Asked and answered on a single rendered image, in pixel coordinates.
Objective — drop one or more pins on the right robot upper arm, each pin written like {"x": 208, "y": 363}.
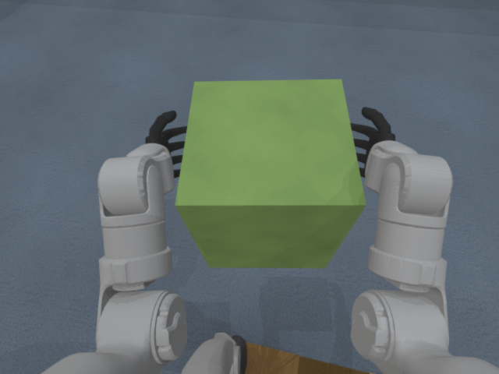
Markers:
{"x": 404, "y": 332}

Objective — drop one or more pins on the right robot forearm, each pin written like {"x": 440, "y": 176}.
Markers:
{"x": 414, "y": 194}

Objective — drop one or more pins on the robot left shin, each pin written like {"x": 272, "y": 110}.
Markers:
{"x": 223, "y": 335}

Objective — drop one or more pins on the robot right hand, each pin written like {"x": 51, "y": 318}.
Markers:
{"x": 382, "y": 134}

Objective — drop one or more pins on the left robot upper arm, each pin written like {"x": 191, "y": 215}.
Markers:
{"x": 139, "y": 332}

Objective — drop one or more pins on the carton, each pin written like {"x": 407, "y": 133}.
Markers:
{"x": 269, "y": 175}

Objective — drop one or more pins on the left robot forearm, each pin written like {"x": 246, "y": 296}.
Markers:
{"x": 131, "y": 193}

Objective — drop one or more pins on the robot left hand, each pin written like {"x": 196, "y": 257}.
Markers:
{"x": 157, "y": 136}

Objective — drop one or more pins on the robot left thigh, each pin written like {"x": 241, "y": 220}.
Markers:
{"x": 215, "y": 356}

